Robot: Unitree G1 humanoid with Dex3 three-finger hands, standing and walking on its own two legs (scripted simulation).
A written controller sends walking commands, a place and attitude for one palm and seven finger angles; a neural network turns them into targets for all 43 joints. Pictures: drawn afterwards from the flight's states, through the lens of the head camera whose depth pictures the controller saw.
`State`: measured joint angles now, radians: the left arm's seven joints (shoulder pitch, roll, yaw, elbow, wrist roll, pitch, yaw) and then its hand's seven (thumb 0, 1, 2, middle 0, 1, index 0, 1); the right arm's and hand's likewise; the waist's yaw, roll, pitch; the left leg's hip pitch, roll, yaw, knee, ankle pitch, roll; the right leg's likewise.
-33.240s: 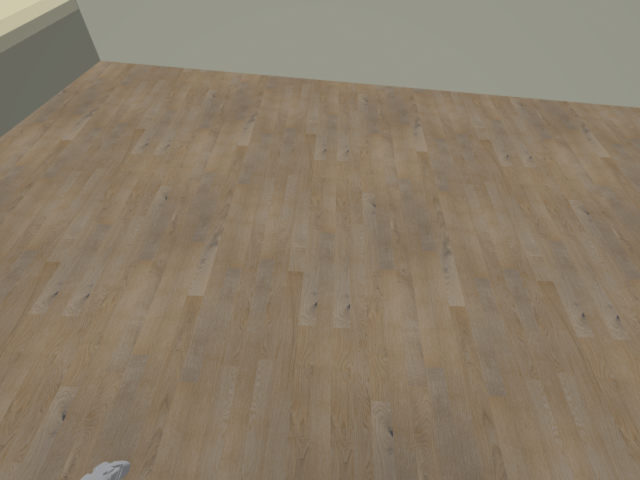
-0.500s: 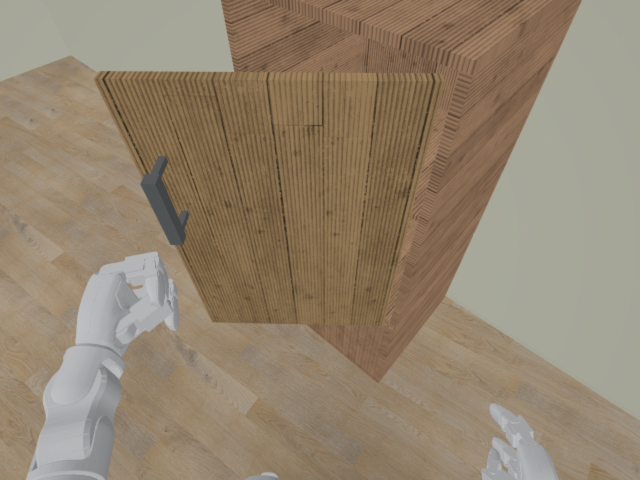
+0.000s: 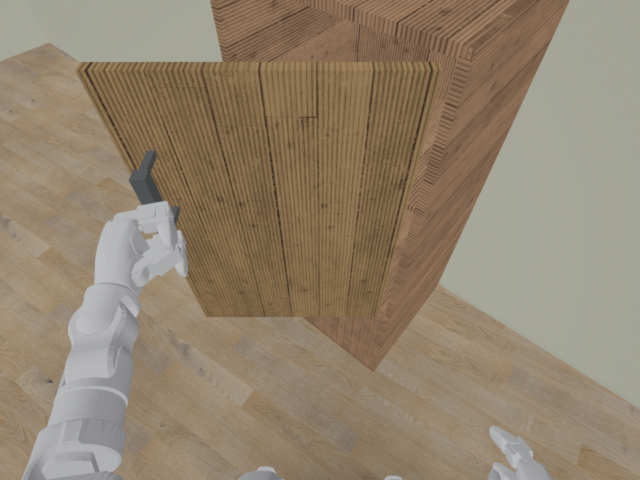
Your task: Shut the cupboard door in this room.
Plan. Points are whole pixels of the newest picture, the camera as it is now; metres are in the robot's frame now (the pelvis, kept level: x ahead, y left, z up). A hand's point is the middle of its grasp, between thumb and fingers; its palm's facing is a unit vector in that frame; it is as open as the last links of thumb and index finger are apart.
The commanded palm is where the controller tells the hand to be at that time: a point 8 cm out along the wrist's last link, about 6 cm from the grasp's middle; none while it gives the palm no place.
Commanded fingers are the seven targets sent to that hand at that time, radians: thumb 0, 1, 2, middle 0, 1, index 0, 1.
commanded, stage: bring the fist close to the handle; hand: left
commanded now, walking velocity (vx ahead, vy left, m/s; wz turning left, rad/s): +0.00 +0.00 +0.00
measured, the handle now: (159, 198) +0.46 +0.24 +0.08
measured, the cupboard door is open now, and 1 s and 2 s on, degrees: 40 36 21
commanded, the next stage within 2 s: push the door shut along its arc in 0.42 s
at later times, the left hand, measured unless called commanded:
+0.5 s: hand (176, 243) +0.38 +0.20 +0.08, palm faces +0.04 -1.00 -0.01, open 3.1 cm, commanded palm +0.34 +0.25 +0.09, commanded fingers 0.00 0.90 0.90 -1.30 -1.50 -1.30 -1.50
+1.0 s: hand (178, 222) +0.41 +0.20 +0.09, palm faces -0.08 -1.00 -0.01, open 3.1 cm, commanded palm +0.40 +0.25 +0.09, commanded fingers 0.00 0.90 0.90 -1.30 -1.50 -1.30 -1.50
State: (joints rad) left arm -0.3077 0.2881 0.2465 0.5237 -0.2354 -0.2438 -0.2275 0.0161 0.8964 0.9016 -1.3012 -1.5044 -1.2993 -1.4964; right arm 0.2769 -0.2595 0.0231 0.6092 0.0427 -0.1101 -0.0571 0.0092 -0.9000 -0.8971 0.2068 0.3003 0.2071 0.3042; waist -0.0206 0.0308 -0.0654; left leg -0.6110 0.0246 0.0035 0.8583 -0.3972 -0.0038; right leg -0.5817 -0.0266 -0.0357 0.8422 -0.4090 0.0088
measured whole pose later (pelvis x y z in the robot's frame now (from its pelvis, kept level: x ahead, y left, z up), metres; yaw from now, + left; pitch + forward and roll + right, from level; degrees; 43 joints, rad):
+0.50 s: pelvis +0.00 +0.00 +0.00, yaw +0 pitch +9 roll -1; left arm -0.37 0.32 0.29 0.64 -0.24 -0.29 -0.26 0.02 0.90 0.90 -1.30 -1.50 -1.30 -1.50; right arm 0.29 -0.27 0.01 0.61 0.05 -0.07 -0.06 0.01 -0.90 -0.90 0.21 0.30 0.21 0.30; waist -0.03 0.03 -0.07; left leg -0.63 0.03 0.00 0.86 -0.39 -0.01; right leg -0.60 -0.02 -0.03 0.84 -0.40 0.00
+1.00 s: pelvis -0.01 +0.00 -0.01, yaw +0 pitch +11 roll -1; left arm -0.62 0.42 0.30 0.93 -0.23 -0.32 -0.40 0.02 0.90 0.90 -1.31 -1.50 -1.32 -1.50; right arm 0.30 -0.28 0.03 0.63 0.05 -0.05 -0.07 0.01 -0.90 -0.90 0.21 0.30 0.21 0.30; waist -0.06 0.02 -0.06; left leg -0.71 0.03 -0.01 0.91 -0.40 0.00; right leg -0.67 -0.02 -0.05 0.88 -0.40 0.01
